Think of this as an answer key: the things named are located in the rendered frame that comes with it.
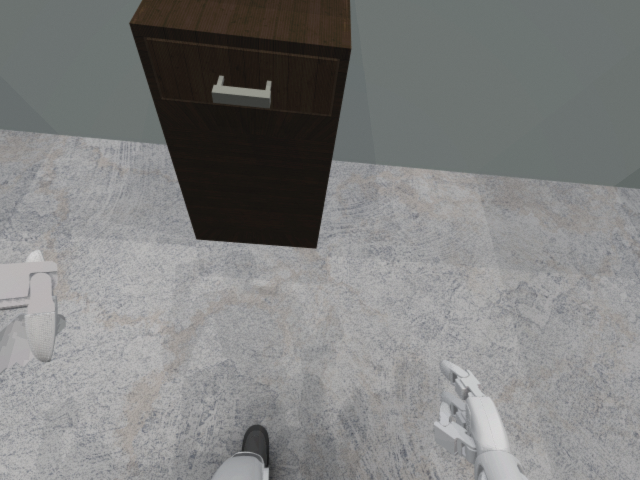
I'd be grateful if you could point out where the right robot forearm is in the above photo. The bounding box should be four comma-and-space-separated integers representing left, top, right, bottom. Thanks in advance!
474, 450, 529, 480

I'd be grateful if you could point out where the left robot thigh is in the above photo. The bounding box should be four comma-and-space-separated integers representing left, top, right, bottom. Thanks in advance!
211, 456, 269, 480

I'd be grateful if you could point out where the cabinet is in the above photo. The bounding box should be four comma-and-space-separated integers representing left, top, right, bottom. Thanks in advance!
129, 0, 351, 249

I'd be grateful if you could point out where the handle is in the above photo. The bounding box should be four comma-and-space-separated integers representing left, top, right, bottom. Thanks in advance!
211, 75, 272, 108

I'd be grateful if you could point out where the left robot foot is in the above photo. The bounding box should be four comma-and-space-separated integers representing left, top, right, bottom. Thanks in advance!
242, 425, 269, 468

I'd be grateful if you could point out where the robot left hand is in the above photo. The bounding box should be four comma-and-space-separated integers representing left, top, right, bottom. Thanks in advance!
0, 250, 66, 374

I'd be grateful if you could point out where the robot right hand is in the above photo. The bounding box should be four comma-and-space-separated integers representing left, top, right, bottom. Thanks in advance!
434, 360, 511, 465

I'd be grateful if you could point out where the drawer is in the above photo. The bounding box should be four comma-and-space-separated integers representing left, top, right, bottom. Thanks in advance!
146, 37, 337, 115

